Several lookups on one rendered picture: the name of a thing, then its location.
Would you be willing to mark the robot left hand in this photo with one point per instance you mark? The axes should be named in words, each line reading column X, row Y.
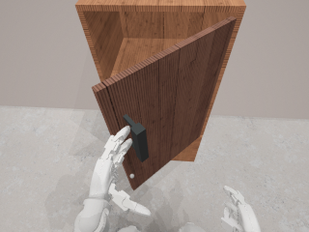
column 106, row 171

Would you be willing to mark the handle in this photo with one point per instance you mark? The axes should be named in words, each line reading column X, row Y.
column 139, row 137

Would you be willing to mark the left robot forearm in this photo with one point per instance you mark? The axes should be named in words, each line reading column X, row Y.
column 94, row 216

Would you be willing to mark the cupboard door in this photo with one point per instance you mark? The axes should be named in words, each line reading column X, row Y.
column 169, row 94

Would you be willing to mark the robot right hand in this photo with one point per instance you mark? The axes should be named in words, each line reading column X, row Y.
column 243, row 217

